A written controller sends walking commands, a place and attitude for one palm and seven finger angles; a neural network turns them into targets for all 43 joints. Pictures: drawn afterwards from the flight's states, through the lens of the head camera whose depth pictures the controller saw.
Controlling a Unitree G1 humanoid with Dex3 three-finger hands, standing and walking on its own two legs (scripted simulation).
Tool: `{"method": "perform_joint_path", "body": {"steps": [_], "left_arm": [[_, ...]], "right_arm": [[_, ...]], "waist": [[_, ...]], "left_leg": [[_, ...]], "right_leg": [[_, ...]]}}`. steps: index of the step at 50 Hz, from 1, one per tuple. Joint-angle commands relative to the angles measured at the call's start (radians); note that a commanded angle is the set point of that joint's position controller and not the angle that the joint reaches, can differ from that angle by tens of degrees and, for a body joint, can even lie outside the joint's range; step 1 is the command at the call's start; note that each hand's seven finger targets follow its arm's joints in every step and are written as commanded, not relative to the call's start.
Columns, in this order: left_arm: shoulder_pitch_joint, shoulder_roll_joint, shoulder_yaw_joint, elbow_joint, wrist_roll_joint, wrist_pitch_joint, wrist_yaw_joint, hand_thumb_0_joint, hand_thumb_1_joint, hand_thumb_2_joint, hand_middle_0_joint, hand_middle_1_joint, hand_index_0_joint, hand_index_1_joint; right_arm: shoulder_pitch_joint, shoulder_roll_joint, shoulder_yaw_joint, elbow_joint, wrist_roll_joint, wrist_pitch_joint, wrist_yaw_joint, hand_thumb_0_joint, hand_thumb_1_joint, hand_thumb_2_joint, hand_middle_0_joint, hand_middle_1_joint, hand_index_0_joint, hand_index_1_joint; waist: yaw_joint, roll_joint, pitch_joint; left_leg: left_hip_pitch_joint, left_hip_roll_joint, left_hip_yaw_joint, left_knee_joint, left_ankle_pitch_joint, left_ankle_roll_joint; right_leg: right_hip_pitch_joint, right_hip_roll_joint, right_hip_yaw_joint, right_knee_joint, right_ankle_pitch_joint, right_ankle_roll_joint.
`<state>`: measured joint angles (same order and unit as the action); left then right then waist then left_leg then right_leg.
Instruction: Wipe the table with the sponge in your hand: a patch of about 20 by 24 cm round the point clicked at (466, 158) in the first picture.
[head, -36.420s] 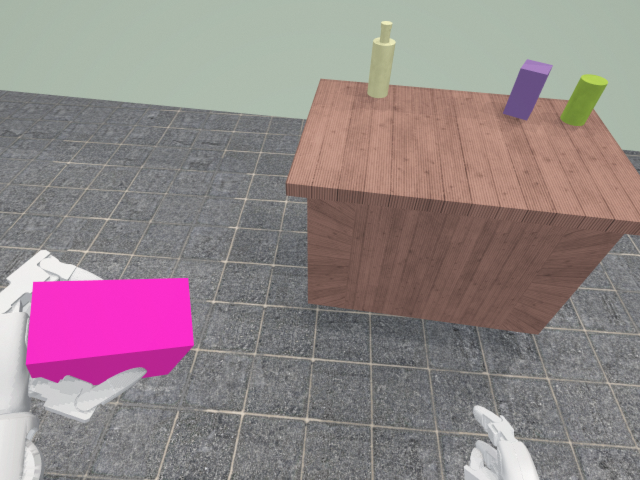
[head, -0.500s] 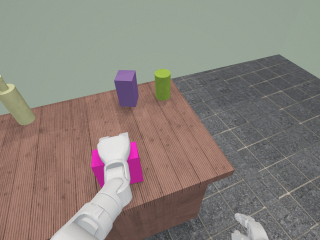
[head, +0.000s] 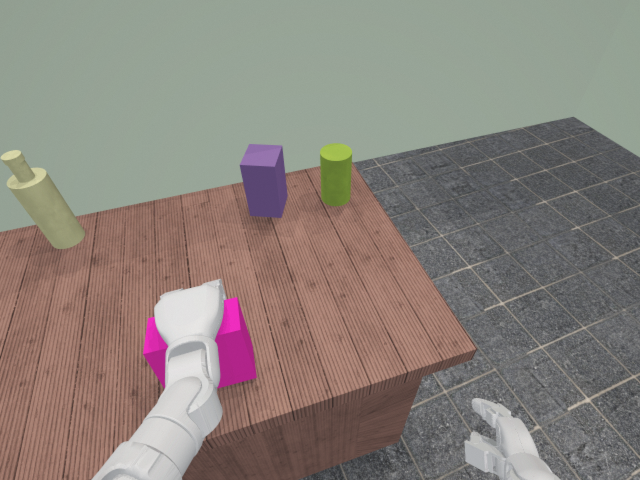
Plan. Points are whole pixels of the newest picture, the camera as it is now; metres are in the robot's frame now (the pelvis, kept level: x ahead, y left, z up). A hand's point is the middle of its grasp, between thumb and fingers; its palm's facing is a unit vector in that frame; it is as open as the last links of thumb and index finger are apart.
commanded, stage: wipe forward along the middle lane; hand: left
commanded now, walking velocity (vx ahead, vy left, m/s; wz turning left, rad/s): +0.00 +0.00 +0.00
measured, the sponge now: (207, 356) +0.30 +0.21 -0.06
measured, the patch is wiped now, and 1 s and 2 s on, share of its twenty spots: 1.00 1.00 1.00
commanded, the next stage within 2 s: slide back across to the first lane in 1.58 s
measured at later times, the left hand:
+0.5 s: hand (194, 309) +0.35 +0.24 -0.01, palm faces -0.08 -0.02 -1.00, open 10.4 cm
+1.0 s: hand (193, 282) +0.41 +0.25 -0.01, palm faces -0.09 +0.00 -1.00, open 10.4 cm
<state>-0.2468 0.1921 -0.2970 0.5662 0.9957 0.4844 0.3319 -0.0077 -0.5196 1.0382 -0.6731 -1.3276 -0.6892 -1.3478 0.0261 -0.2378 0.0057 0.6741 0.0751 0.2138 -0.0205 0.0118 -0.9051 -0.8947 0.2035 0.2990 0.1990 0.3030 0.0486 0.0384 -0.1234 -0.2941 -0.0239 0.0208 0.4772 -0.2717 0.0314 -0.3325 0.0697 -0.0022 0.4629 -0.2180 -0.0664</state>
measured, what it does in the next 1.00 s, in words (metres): stands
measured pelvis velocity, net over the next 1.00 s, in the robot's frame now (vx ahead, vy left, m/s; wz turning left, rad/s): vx -0.03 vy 0.02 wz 0.01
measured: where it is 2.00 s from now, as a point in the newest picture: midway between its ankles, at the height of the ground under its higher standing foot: outside the picture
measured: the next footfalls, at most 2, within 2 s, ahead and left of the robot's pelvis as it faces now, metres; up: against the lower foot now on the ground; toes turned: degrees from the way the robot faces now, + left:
none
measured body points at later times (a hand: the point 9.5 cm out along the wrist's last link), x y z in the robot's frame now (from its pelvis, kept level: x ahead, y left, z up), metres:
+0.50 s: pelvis -0.02 +0.01 -0.01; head +0.01 +0.00 +0.44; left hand +0.35 +0.23 +0.04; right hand +0.13 -0.23 -0.14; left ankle -0.02 +0.10 -0.74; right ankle +0.01 -0.08 -0.74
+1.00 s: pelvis -0.03 +0.02 -0.02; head +0.03 +0.02 +0.42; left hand +0.41 +0.25 +0.04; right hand +0.07 -0.25 -0.15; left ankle -0.02 +0.10 -0.74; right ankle +0.01 -0.08 -0.74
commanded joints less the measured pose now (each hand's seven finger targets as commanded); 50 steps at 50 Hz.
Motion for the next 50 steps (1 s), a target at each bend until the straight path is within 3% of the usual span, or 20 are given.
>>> {"method": "perform_joint_path", "body": {"steps": [1, 5, 8, 10, 13, 15, 17, 20, 25, 29, 32, 35, 36, 37, 39, 43, 44, 47, 49, 50], "left_arm": [[-0.287, 0.121, 0.055, -0.075, 0.014, -0.01, -0.016, 0.0, 0.1, 1.3, -1.2, -1.6, -1.2, -1.6], [-0.369, 0.141, 0.074, -0.035, 0.018, -0.065, -0.023, 0.0, 0.1, 1.3, -1.2, -1.6, -1.2, -1.6], [-0.4, 0.108, 0.049, 0.015, 0.044, -0.103, -0.012, 0.0, 0.1, 1.3, -1.2, -1.6, -1.2, -1.6], [-0.395, 0.134, 0.087, 0.05, 0.037, -0.119, 0.0, 0.0, 0.1, 1.3, -1.2, -1.6, -1.2, -1.6], [-0.417, 0.159, 0.112, 0.134, 0.028, -0.117, 0.022, 0.0, 0.1, 1.3, -1.2, -1.6, -1.2, -1.6], [-0.452, 0.18, 0.129, 0.159, 0.034, -0.119, 0.033, 0.0, 0.1, 1.3, -1.2, -1.6, -1.2, -1.6], [-0.466, 0.157, 0.108, 0.191, 0.04, -0.114, 0.039, 0.0, 0.1, 1.3, -1.2, -1.6, -1.2, -1.6], [-0.494, 0.153, 0.113, 0.236, 0.032, -0.112, 0.047, 0.0, 0.1, 1.3, -1.2, -1.6, -1.2, -1.6], [-0.528, 0.198, 0.144, 0.294, 0.029, -0.125, 0.058, 0.0, 0.1, 1.3, -1.2, -1.6, -1.2, -1.6], [-0.579, 0.221, 0.164, 0.335, 0.037, -0.135, 0.07, 0.0, 0.1, 1.3, -1.2, -1.6, -1.2, -1.6], [-0.645, 0.206, 0.133, 0.384, 0.042, -0.137, 0.076, 0.0, 0.1, 1.3, -1.2, -1.6, -1.2, -1.6], [-0.709, 0.233, 0.153, 0.415, 0.037, -0.144, 0.086, 0.0, 0.1, 1.3, -1.2, -1.6, -1.2, -1.6], [-0.743, 0.24, 0.15, 0.436, 0.043, -0.144, 0.091, 0.0, 0.1, 1.3, -1.2, -1.6, -1.2, -1.6], [-0.743, 0.23, 0.144, 0.455, 0.038, -0.142, 0.092, 0.0, 0.1, 1.3, -1.2, -1.6, -1.2, -1.6], [-0.771, 0.27, 0.176, 0.472, 0.039, -0.144, 0.095, 0.0, 0.1, 1.3, -1.2, -1.6, -1.2, -1.6], [-0.828, 0.263, 0.149, 0.512, 0.05, -0.145, 0.091, 0.0, 0.1, 1.3, -1.2, -1.6, -1.2, -1.6], [-0.853, 0.292, 0.173, 0.516, 0.053, -0.148, 0.091, 0.0, 0.1, 1.3, -1.2, -1.6, -1.2, -1.6], [-0.875, 0.327, 0.181, 0.543, 0.054, -0.15, 0.088, 0.0, 0.1, 1.3, -1.2, -1.6, -1.2, -1.6], [-0.887, 0.334, 0.191, 0.548, 0.058, -0.155, 0.087, 0.0, 0.1, 1.3, -1.2, -1.6, -1.2, -1.6], [-0.877, 0.345, 0.192, 0.569, 0.06, -0.153, 0.084, 0.0, 0.1, 1.3, -1.2, -1.6, -1.2, -1.6]], "right_arm": [[-0.137, -0.117, -0.03, -0.14, 0.0, -0.049, -0.019, 0.0, -0.9, -0.9, 0.2, 0.3, 0.2, 0.3], [-0.104, -0.12, -0.036, -0.127, -0.003, -0.06, -0.033, 0.0, -0.9, -0.9, 0.2, 0.3, 0.2, 0.3], [-0.072, -0.117, -0.042, -0.116, -0.009, -0.07, -0.032, 0.0, -0.9, -0.9, 0.2, 0.3, 0.2, 0.3], [-0.056, -0.122, -0.047, -0.11, -0.01, -0.072, -0.033, 0.0, -0.9, -0.9, 0.2, 0.3, 0.2, 0.3], [-0.044, -0.127, -0.043, -0.097, -0.01, -0.073, -0.04, 0.0, -0.9, -0.9, 0.2, 0.3, 0.2, 0.3], [-0.032, -0.128, -0.046, -0.09, -0.01, -0.074, -0.04, 0.0, -0.9, -0.9, 0.2, 0.3, 0.2, 0.3], [-0.018, -0.125, -0.046, -0.085, -0.009, -0.076, -0.036, 0.0, -0.9, -0.9, 0.2, 0.3, 0.2, 0.3], [0.004, -0.127, -0.052, -0.08, -0.009, -0.077, -0.032, 0.0, -0.9, -0.9, 0.2, 0.3, 0.2, 0.3], [0.036, -0.135, -0.052, -0.071, -0.012, -0.078, -0.031, 0.0, -0.9, -0.9, 0.2, 0.3, 0.2, 0.3], [0.054, -0.136, -0.054, -0.064, -0.011, -0.081, -0.028, 0.0, -0.9, -0.9, 0.2, 0.3, 0.2, 0.3], [0.068, -0.134, -0.051, -0.057, -0.009, -0.087, -0.028, 0.0, -0.9, -0.9, 0.2, 0.3, 0.2, 0.3], [0.088, -0.139, -0.053, -0.049, -0.011, -0.096, -0.028, 0.0, -0.9, -0.9, 0.2, 0.3, 0.2, 0.3], [0.094, -0.141, -0.053, -0.039, -0.012, -0.099, -0.031, 0.0, -0.9, -0.9, 0.2, 0.3, 0.2, 0.3], [0.098, -0.139, -0.052, -0.04, -0.012, -0.102, -0.032, 0.0, -0.9, -0.9, 0.2, 0.3, 0.2, 0.3], [0.111, -0.145, -0.052, -0.036, -0.014, -0.107, -0.029, 0.0, -0.9, -0.9, 0.2, 0.3, 0.2, 0.3], [0.139, -0.147, -0.05, -0.028, -0.014, -0.113, -0.025, 0.0, -0.9, -0.9, 0.2, 0.3, 0.2, 0.3], [0.146, -0.151, -0.054, -0.022, -0.015, -0.114, -0.024, 0.0, -0.9, -0.9, 0.2, 0.3, 0.2, 0.3], [0.168, -0.157, -0.049, -0.02, -0.017, -0.119, -0.026, 0.0, -0.9, -0.9, 0.2, 0.3, 0.2, 0.3], [0.178, -0.156, -0.052, -0.019, -0.018, -0.122, -0.021, 0.0, -0.9, -0.9, 0.2, 0.3, 0.2, 0.3], [0.191, -0.159, -0.051, -0.017, -0.017, -0.121, -0.019, 0.0, -0.9, -0.9, 0.2, 0.3, 0.2, 0.3]], "waist": [[-0.026, -0.1, -0.129], [-0.038, -0.108, -0.158], [-0.043, -0.087, -0.183], [-0.037, -0.113, -0.213], [-0.052, -0.16, -0.175], [-0.049, -0.142, -0.193], [-0.05, -0.106, -0.199], [-0.055, -0.113, -0.229], [-0.064, -0.14, -0.247], [-0.068, -0.109, -0.23], [-0.09, -0.089, -0.187], [-0.097, -0.089, -0.221], [-0.113, -0.107, -0.22], [-0.111, -0.093, -0.214], [-0.109, -0.096, -0.249], [-0.134, -0.068, -0.249], [-0.138, -0.066, -0.269], [-0.145, -0.076, -0.286], [-0.142, -0.038, -0.307], [-0.143, -0.049, -0.299]], "left_leg": [[-0.014, -0.023, -0.049, -0.025, 0.151, 0.011], [-0.027, -0.02, -0.052, -0.007, 0.126, 0.013], [-0.04, -0.015, -0.049, 0.016, 0.125, 0.011], [-0.058, -0.011, -0.053, 0.026, 0.135, 0.01], [-0.124, -0.009, -0.046, 0.031, 0.083, 0.009], [-0.13, -0.008, -0.05, 0.035, 0.09, 0.009], [-0.133, -0.006, -0.046, 0.042, 0.091, 0.007], [-0.136, 0.0, -0.047, 0.055, 0.104, 0.01], [-0.189, -0.001, -0.044, 0.072, 0.091, 0.013], [-0.202, 0.005, -0.048, 0.074, 0.072, 0.011], [-0.218, 0.006, -0.048, 0.072, 0.015, 0.012], [-0.218, 0.01, -0.051, 0.076, 0.001, 0.014], [-0.226, 0.013, -0.054, 0.082, -0.009, 0.015], [-0.234, 0.011, -0.049, 0.08, -0.025, 0.014], [-0.244, 0.012, -0.055, 0.088, -0.006, 0.014], [-0.255, 0.014, -0.051, 0.102, -0.015, 0.016], [-0.253, 0.016, -0.054, 0.107, -0.005, 0.016], [-0.28, 0.014, -0.051, 0.12, -0.005, 0.02], [-0.278, 0.015, -0.051, 0.129, 0.024, 0.02], [-0.288, 0.015, -0.053, 0.132, 0.022, 0.019]], "right_leg": [[0.12, -0.05, 0.1, -0.056, 0.229, -0.013], [0.086, -0.05, 0.088, -0.046, 0.169, -0.01], [0.05, -0.051, 0.079, -0.024, 0.166, -0.014], [0.055, -0.049, 0.072, -0.008, 0.187, -0.013], [0.034, -0.056, 0.081, -0.014, 0.148, -0.001], [0.023, -0.054, 0.069, 0.0, 0.136, -0.001], [0.004, -0.055, 0.061, 0.006, 0.129, -0.003], [-0.007, -0.049, 0.049, 0.019, 0.133, -0.002], [0.004, -0.054, 0.056, 0.033, 0.155, 0.004], [-0.04, -0.049, 0.047, 0.038, 0.105, 0.001], [-0.099, -0.046, 0.039, 0.026, 0.013, 0.004], [-0.114, -0.042, 0.031, 0.034, -0.014, 0.006], [-0.13, -0.041, 0.031, 0.038, -0.022, 0.008], [-0.135, -0.042, 0.031, 0.033, -0.038, 0.009], [-0.116, -0.042, 0.031, 0.045, -0.014, 0.008], [-0.148, -0.04, 0.03, 0.048, -0.016, 0.012], [-0.146, -0.038, 0.027, 0.057, -0.009, 0.012], [-0.136, -0.039, 0.037, 0.058, 0.001, 0.017], [-0.136, -0.038, 0.032, 0.071, 0.034, 0.014], [-0.139, -0.036, 0.031, 0.073, 0.03, 0.015]]}}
